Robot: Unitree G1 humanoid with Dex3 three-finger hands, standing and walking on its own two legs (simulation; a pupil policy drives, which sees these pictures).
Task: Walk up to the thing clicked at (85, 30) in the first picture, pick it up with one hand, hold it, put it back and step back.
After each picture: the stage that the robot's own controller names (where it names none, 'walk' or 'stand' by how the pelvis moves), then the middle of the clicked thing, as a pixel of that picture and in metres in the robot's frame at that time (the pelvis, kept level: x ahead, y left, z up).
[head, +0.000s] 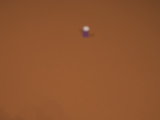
stand; (85, 32) +1.48 -0.07 -0.72
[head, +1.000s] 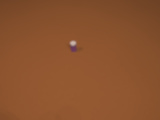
walk; (73, 46) +1.35 +0.18 -0.70
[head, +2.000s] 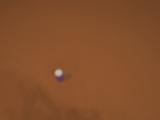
walk; (59, 75) +0.82 +0.28 -0.72
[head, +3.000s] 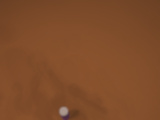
walk; (64, 113) +0.47 +0.19 -0.71
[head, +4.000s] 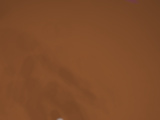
stand; out of the picture +0.35 +0.13 -0.70
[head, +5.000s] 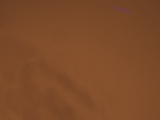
stand; out of the picture +0.30 +0.15 -0.72
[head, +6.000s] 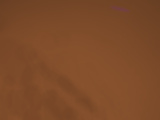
stand; out of the picture +0.32 +0.16 -0.73
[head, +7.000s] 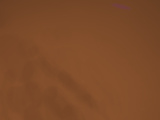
stand; out of the picture +0.30 +0.16 -0.73
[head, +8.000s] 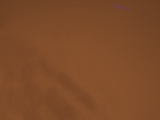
stand; out of the picture +0.30 +0.16 -0.73
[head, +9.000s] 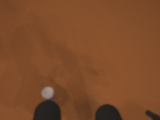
go down; (48, 94) +0.35 +0.16 -0.51
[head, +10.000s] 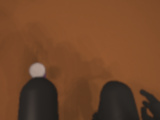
go down; (38, 73) +0.39 +0.19 -0.32
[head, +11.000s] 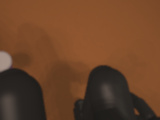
close in; (1, 64) +0.37 +0.22 -0.24
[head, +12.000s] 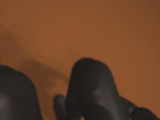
close; out of the picture +0.37 +0.23 -0.22
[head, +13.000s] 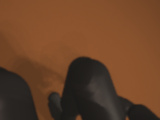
close; out of the picture +0.36 +0.24 -0.22
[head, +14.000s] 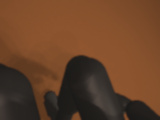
lift; out of the picture +0.36 +0.23 -0.22
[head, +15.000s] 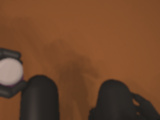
lift; (10, 76) +0.30 +0.24 -0.06
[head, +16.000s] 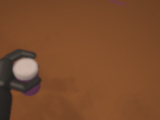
hold; (28, 78) +0.34 +0.17 +0.06
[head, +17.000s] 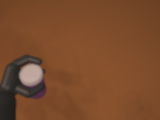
hold; (34, 82) +0.33 +0.16 +0.02
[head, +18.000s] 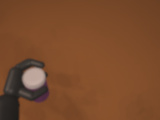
hold; (37, 86) +0.32 +0.16 +0.01
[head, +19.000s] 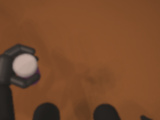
crouch; (28, 71) +0.36 +0.18 -0.05
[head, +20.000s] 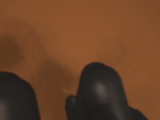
lower; out of the picture +0.38 +0.23 -0.19
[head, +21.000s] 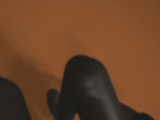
lower; out of the picture +0.40 +0.26 -0.22
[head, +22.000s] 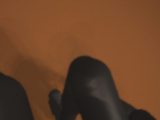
lower; out of the picture +0.40 +0.27 -0.22
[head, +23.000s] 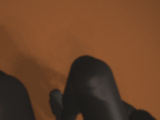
lower; out of the picture +0.39 +0.27 -0.22
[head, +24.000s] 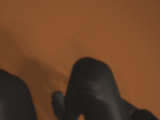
loosen; out of the picture +0.38 +0.25 -0.22
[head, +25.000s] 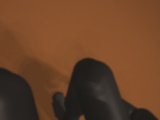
withdraw; out of the picture +0.37 +0.26 -0.23
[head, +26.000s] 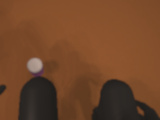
walk; (36, 67) +0.41 +0.21 -0.34
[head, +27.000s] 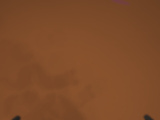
stand; out of the picture +0.33 +0.15 -0.66
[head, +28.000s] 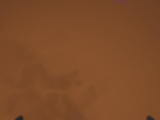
stand; out of the picture +0.35 +0.17 -0.66
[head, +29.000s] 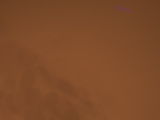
stand; out of the picture +0.36 +0.16 -0.70
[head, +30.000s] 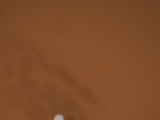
stand; out of the picture +0.37 +0.15 -0.71
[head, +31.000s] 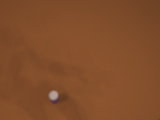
walk; (54, 97) +0.48 +0.19 -0.70
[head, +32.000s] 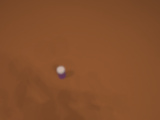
walk; (61, 72) +0.75 +0.21 -0.70
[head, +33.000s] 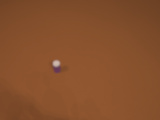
stand; (56, 66) +0.95 +0.23 -0.70
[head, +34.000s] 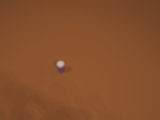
stand; (61, 67) +0.94 +0.20 -0.73
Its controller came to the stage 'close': yes
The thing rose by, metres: 0.72
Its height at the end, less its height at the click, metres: +0.00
